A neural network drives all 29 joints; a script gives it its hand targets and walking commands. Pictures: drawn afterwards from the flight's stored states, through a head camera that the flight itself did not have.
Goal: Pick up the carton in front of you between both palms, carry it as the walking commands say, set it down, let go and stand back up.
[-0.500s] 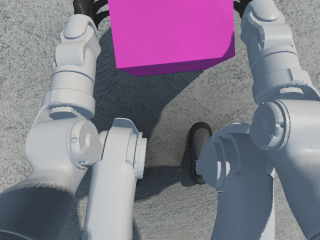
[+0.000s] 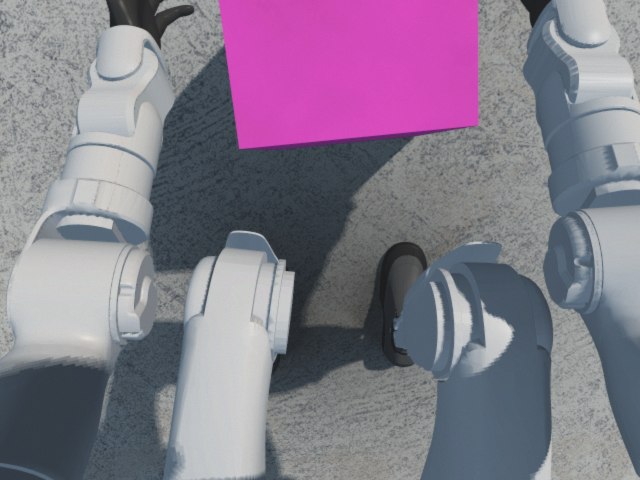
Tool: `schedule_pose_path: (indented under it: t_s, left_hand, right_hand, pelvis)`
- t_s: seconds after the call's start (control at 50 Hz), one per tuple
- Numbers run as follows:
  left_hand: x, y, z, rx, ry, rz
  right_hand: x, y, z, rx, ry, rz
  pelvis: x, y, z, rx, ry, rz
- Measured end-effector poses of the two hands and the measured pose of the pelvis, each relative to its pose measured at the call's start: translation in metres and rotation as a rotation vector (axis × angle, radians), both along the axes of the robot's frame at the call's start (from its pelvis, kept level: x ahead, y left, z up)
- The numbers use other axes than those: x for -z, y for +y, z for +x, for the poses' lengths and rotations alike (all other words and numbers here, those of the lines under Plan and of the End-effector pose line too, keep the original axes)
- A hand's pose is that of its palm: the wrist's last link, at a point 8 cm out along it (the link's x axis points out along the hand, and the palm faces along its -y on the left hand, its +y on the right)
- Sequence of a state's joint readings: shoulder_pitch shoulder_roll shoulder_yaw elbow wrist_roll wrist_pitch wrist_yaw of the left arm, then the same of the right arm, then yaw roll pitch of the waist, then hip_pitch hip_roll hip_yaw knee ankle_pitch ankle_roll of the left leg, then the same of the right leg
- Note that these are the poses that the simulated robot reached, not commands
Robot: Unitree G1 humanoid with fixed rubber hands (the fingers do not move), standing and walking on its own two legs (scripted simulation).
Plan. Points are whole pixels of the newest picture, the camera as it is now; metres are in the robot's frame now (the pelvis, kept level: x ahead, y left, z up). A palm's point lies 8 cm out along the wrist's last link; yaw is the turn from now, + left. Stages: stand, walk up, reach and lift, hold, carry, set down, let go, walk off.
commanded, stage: set down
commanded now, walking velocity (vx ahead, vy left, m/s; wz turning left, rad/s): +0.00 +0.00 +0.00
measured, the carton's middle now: (342, 50) +0.52 -0.01 -0.24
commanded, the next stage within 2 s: let go in 0.96 s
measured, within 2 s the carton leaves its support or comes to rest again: neither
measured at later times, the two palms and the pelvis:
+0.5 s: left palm out of the picture +0.52 +0.18 +0.01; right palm out of the picture +0.55 -0.21 +0.01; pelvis +0.01 +0.00 +0.12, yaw -1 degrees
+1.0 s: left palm out of the picture +0.52 +0.19 +0.17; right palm out of the picture +0.54 -0.22 +0.16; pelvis +0.03 -0.01 +0.26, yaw -1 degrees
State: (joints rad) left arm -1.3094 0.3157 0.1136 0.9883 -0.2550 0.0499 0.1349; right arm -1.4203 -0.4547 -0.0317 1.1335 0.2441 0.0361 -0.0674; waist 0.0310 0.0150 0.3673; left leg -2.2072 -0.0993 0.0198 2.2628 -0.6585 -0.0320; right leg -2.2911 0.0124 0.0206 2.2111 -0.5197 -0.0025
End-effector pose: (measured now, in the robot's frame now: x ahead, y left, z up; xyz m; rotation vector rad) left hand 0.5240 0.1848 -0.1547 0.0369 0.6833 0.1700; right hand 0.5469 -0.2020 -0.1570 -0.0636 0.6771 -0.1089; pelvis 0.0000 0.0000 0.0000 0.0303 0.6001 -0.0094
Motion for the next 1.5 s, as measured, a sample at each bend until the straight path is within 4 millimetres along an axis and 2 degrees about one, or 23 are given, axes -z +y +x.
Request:
schedule_pose_path:
  t_s: [0.1,0.2,0.3,0.54,0.82,1.04,1.14,1.22,1.32,1.5]
  left_hand:
    - [-0.037,-0.008,0.003,0.001,-0.046,-0.012]
    - [-0.080,-0.011,0.000,-0.008,-0.050,-0.008]
    - [-0.114,-0.009,-0.002,-0.019,-0.037,-0.003]
    - [-0.179,-0.004,-0.001,-0.022,-0.063,0.007]
    - [-0.272,0.000,-0.003,-0.012,-0.066,-0.001]
    - [-0.329,0.002,-0.008,0.006,-0.056,0.010]
    - [-0.345,0.002,-0.023,0.068,-0.016,0.041]
    - [-0.361,0.005,-0.048,0.137,0.034,0.079]
    - [-0.391,0.016,-0.077,0.174,0.074,0.102]
    - [-0.437,0.032,-0.123,0.169,0.095,0.090]
  right_hand:
    - [-0.035,0.005,0.000,-0.007,-0.037,0.001]
    - [-0.079,0.001,-0.004,-0.001,-0.039,-0.004]
    - [-0.115,-0.004,-0.004,0.003,-0.025,-0.005]
    - [-0.175,-0.009,0.001,-0.015,-0.044,-0.010]
    - [-0.268,-0.013,0.000,-0.031,-0.037,-0.013]
    - [-0.325,-0.013,-0.005,-0.036,-0.029,-0.025]
    - [-0.342,-0.018,-0.027,-0.022,0.003,-0.071]
    - [-0.357,-0.024,-0.062,-0.006,0.042,-0.099]
    - [-0.381,-0.028,-0.103,0.004,0.074,-0.094]
    - [-0.427,-0.031,-0.145,-0.012,0.081,-0.090]
  pelvis:
    - [-0.015,0.003,0.002,-0.002,0.028,-0.005]
    - [-0.044,0.004,0.004,0.002,0.075,-0.004]
    - [-0.073,0.002,0.006,0.008,0.132,0.004]
    - [-0.129,-0.004,0.012,0.025,0.200,0.014]
    - [-0.209,-0.009,0.026,0.031,0.213,0.017]
    - [-0.266,-0.010,0.037,0.035,0.190,0.013]
    - [-0.291,-0.010,0.047,0.039,0.164,0.007]
    - [-0.313,-0.009,0.059,0.044,0.113,-0.002]
    - [-0.339,-0.006,0.076,0.046,0.023,-0.014]
    - [-0.372,-0.002,0.105,0.043,-0.123,-0.029]
